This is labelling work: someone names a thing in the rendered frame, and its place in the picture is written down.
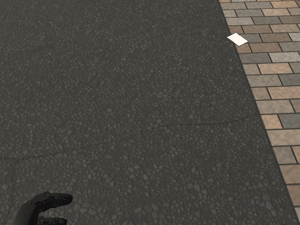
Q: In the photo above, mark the left robot hand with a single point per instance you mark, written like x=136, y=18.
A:
x=27, y=213

